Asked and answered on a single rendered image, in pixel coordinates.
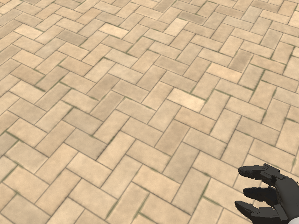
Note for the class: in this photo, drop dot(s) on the right robot hand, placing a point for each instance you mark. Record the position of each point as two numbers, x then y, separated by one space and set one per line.
282 195

